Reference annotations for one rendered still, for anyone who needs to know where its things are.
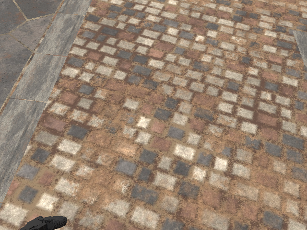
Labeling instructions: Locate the left robot hand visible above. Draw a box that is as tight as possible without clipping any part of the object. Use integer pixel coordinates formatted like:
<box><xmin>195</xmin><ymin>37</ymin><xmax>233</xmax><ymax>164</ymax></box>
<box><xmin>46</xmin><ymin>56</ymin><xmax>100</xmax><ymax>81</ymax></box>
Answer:
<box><xmin>20</xmin><ymin>216</ymin><xmax>67</xmax><ymax>230</ymax></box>

